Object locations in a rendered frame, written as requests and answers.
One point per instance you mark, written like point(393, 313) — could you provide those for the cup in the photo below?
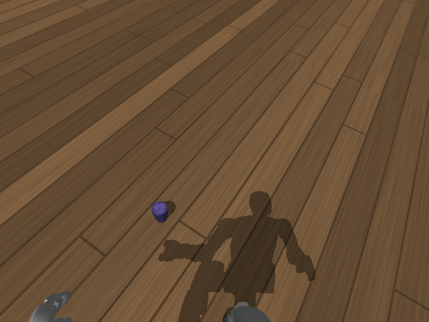
point(160, 211)

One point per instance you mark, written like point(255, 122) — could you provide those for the left robot hand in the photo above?
point(47, 311)

